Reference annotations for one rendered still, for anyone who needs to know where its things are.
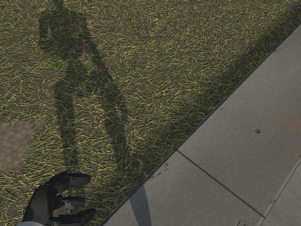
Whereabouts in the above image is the left robot hand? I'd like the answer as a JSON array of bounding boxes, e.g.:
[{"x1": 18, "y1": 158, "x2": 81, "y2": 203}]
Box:
[{"x1": 22, "y1": 171, "x2": 96, "y2": 226}]

